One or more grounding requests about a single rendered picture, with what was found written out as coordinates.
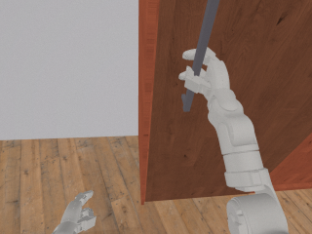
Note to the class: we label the robot left forearm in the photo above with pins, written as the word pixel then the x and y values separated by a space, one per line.
pixel 67 227

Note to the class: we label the robot right upper arm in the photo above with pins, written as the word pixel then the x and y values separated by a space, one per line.
pixel 255 214

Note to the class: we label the left robot hand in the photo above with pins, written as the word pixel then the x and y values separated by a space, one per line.
pixel 84 218

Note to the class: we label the right robot hand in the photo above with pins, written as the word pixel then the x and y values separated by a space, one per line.
pixel 215 77

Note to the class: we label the robot right forearm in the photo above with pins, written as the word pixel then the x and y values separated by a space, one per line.
pixel 238 145

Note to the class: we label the wardrobe door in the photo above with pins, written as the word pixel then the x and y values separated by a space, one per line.
pixel 297 167
pixel 266 46

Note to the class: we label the handle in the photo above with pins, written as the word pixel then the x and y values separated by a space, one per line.
pixel 203 41

